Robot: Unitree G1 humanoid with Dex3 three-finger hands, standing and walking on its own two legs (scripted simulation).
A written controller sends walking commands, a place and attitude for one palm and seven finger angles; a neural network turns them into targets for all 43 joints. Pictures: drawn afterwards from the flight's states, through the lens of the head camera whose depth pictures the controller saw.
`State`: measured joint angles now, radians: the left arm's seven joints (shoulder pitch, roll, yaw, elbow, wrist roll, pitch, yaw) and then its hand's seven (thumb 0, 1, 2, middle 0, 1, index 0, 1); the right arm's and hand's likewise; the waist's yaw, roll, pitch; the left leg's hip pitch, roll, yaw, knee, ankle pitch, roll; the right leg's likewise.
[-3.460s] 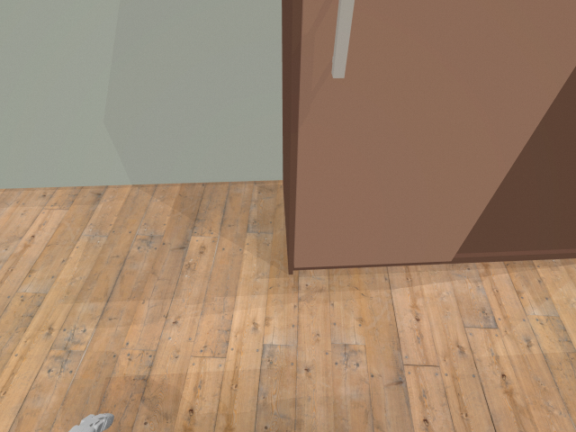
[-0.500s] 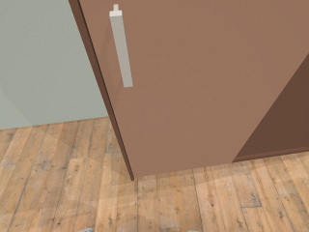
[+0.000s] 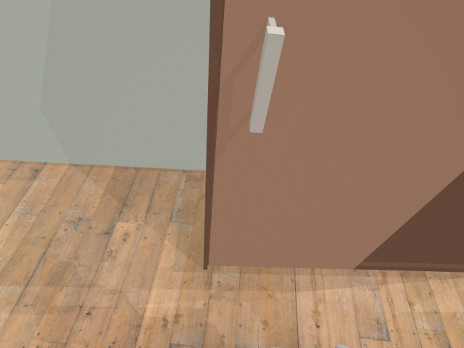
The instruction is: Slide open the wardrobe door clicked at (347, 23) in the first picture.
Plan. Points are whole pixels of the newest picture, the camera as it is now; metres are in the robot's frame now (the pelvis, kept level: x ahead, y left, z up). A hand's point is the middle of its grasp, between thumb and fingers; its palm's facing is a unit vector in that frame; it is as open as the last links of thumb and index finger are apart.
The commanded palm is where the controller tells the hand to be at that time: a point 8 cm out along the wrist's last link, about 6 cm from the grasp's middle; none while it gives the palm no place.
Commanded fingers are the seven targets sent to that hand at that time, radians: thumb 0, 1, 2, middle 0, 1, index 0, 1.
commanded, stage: come to a stop and stand still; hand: left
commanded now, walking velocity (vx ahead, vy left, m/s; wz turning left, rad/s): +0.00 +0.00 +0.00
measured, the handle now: (263, 79) +0.51 +0.01 +0.21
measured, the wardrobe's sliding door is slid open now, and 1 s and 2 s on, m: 0.00 0.00 0.00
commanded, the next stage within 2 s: look again from close up in 0.88 s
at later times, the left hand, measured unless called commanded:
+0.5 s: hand out of the picture -0.05 +0.15 -0.17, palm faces +0.02 -0.99 -0.16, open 7.3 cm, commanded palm none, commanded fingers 0.00 0.90 0.90 -0.20 -0.30 -0.20 -0.30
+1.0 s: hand out of the picture -0.07 +0.14 -0.18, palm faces +0.03 -0.99 -0.16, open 7.3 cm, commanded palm none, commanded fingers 0.00 0.90 0.90 -0.20 -0.30 -0.20 -0.30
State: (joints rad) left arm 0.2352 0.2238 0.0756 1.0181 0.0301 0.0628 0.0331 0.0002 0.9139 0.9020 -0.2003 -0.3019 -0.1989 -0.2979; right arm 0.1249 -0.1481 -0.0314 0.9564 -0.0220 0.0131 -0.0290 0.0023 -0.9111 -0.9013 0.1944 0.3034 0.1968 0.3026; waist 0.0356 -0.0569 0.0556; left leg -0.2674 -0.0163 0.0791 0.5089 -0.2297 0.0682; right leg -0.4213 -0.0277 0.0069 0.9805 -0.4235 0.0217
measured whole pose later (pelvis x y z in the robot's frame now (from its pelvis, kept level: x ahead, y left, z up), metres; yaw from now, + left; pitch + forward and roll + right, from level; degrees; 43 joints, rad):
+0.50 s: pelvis -0.03 -0.01 +0.01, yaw +0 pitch -2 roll +0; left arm 0.33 0.11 0.00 1.14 0.01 0.01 0.04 0.00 0.91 0.90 -0.20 -0.30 -0.20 -0.30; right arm 0.33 -0.14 -0.02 1.18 -0.01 0.01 -0.03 0.00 -0.92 -0.90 0.19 0.30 0.20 0.30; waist -0.02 -0.01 0.01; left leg -0.23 -0.03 0.09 0.36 -0.10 0.05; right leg -0.11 -0.01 -0.03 0.41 -0.27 0.00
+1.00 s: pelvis -0.03 -0.01 +0.00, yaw +1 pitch -1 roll -2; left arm 0.38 0.09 -0.02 1.11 0.02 -0.03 0.05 0.00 0.91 0.90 -0.20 -0.30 -0.20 -0.30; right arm 0.33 -0.13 -0.01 1.08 -0.02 -0.01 -0.02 0.02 -0.92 -0.90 0.20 0.30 0.20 0.30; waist -0.03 0.04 0.02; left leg -0.36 0.00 0.05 0.57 -0.20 0.05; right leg -0.17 0.02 -0.07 0.51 -0.33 -0.02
